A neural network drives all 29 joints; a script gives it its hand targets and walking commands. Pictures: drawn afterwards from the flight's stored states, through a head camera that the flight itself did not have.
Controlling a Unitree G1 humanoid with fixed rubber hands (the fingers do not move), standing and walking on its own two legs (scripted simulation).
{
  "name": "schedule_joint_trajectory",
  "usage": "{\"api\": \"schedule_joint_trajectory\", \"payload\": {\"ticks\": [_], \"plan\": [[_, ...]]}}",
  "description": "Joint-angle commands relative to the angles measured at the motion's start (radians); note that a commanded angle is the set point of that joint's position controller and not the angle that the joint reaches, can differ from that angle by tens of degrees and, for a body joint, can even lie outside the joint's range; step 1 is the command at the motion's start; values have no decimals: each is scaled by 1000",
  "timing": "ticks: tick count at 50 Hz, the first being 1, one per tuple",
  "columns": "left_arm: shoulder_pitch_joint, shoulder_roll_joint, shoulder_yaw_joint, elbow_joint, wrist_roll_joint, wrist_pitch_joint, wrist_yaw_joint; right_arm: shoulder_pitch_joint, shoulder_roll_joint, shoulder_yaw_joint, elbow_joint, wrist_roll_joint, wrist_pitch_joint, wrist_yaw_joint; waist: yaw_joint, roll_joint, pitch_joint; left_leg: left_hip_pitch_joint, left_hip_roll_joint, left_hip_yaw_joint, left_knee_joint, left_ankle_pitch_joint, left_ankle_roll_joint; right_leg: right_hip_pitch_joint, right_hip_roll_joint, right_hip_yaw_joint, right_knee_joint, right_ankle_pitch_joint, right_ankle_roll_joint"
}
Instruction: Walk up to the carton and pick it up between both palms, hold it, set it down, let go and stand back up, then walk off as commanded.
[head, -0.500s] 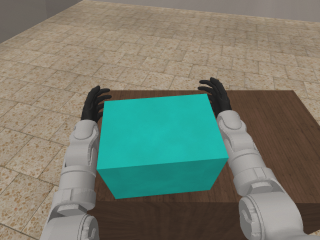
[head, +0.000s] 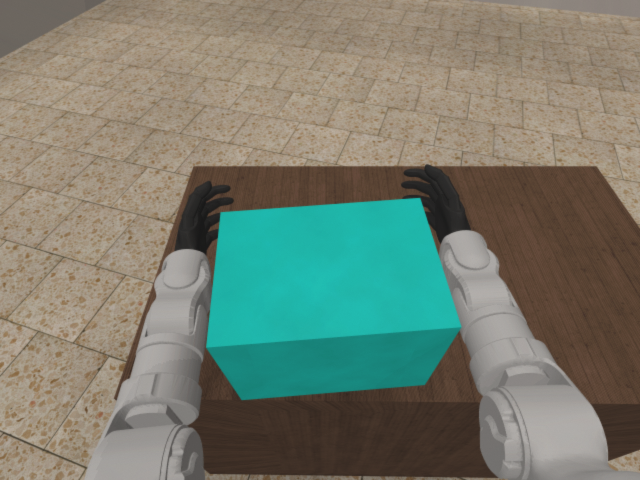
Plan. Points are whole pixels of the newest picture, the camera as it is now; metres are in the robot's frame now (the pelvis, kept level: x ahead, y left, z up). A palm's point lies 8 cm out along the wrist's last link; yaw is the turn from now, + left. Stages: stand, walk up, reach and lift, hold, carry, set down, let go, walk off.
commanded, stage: set down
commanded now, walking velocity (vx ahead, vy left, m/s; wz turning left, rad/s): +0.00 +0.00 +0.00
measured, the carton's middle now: (327, 302) +0.34 +0.01 +0.04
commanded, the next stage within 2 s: none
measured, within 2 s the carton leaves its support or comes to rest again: rests again in 1.64 s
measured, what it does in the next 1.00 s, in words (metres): stands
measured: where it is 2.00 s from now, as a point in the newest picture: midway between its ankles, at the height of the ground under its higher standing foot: outside the picture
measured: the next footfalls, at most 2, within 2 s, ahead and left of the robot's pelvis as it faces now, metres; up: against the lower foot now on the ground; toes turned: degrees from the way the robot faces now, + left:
none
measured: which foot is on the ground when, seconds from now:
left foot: down 0.00-1.00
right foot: down 0.00-1.00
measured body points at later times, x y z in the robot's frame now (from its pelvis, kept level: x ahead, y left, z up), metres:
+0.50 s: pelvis +0.01 +0.00 +0.00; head +0.05 -0.01 +0.45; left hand +0.41 +0.18 +0.06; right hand +0.44 -0.15 +0.08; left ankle +0.00 +0.13 -0.75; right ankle -0.01 -0.13 -0.75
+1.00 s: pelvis +0.01 +0.00 +0.00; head +0.07 -0.01 +0.45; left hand +0.41 +0.18 +0.04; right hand +0.44 -0.15 +0.06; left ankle +0.00 +0.13 -0.75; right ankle -0.01 -0.13 -0.75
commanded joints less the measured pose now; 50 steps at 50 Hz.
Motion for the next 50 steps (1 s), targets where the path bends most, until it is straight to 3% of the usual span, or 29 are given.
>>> {"api": "schedule_joint_trajectory", "payload": {"ticks": [1, 25, 50], "plan": [[-577, -547, -261, -1, 62, -75, -78, -496, 551, 182, -94, -48, -65, 97, 64, -42, -532, 236, -32, 73, -44, 436, -43, 193, 65, -77, -94, 303, -1], [-594, -532, -180, 152, 105, -197, -65, -485, 573, 83, 11, -126, -135, 124, 79, -36, -537, 142, -20, 88, -31, 443, -35, 140, 51, -62, -72, 314, -1], [-541, -508, -101, 264, 157, -313, -65, -437, 590, 18, 101, -195, -216, 116, 82, -47, -524, 49, -20, 97, -19, 460, -31, 150, 41, -55, -46, 376, 3]]}}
